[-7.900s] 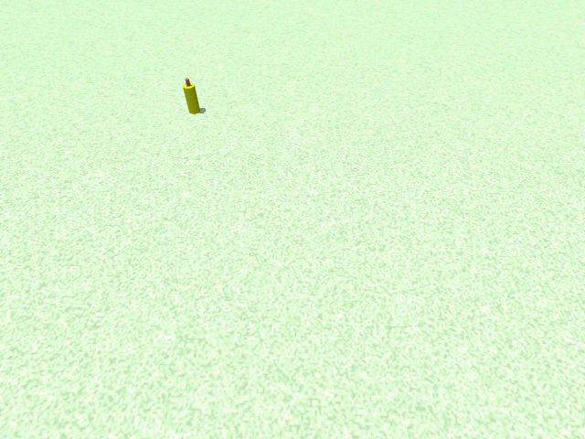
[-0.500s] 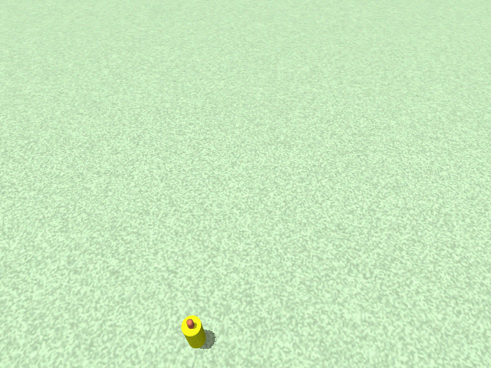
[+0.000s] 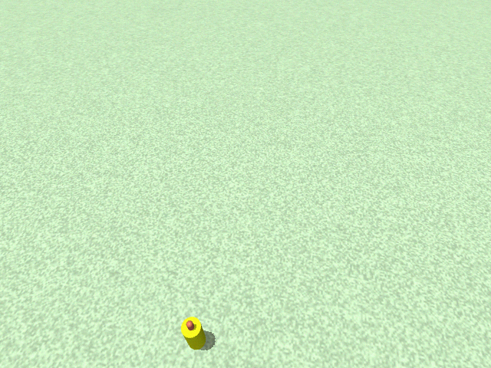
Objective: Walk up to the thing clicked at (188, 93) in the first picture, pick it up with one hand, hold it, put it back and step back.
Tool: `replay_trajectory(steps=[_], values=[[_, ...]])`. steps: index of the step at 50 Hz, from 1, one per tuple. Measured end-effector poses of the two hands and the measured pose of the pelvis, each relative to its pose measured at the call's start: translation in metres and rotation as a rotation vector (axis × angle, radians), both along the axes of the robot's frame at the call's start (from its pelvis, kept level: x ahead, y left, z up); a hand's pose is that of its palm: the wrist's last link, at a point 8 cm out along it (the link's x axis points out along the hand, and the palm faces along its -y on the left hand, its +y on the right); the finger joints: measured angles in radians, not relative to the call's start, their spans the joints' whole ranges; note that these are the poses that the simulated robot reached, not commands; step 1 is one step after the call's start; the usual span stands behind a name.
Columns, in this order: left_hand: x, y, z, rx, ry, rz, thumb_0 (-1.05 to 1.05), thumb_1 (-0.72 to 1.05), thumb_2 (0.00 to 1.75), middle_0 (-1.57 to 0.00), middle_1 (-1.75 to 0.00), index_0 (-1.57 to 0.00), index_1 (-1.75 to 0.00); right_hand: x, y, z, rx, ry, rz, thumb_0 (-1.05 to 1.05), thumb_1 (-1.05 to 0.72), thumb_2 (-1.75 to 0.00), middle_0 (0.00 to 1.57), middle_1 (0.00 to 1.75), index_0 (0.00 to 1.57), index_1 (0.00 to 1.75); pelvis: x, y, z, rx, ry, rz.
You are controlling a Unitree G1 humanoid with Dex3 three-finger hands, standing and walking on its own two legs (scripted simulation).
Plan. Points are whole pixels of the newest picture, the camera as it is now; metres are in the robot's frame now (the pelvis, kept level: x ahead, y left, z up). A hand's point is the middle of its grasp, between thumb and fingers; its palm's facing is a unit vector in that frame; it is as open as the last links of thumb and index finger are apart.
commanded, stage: stand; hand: left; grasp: from the side
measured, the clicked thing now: (193, 332) +0.36 +0.19 -0.68
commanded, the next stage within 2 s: go down in 0.72 s
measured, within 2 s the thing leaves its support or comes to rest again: neither
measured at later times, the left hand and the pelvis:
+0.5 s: hand out of the picture +0.07 +0.25 -0.16, palm faces -0.04 -0.94 -0.34, open 7.4 cm; pelvis +0.00 +0.00 +0.00, yaw +0 degrees
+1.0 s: hand out of the picture +0.14 +0.25 -0.17, palm faces +0.04 -0.95 -0.32, open 9.5 cm; pelvis -0.01 +0.00 -0.01, yaw +0 degrees
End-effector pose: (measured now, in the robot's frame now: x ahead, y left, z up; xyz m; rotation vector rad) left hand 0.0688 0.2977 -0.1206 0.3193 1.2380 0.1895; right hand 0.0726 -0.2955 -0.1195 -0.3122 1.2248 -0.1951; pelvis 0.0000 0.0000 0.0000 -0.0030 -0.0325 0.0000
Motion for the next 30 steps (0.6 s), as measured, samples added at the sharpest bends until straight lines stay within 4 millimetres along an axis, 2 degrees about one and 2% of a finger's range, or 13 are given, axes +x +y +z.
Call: replay_trajectory(steps=[30], values=[[-0.0015, 0.0007, -0.0010, -0.002, 0.007, -0.003, 0.01, 0.90, 0.90, -0.20, -0.30, -0.20, -0.30, -0.0046, 0.0002, 0.0002, -0.004, 0.012, -0.006, 0.01, -0.90, -0.89, 0.20, 0.30, 0.20, 0.30, 0.0014, 0.0013, 0.0001, 0.000, 0.000, -0.002]])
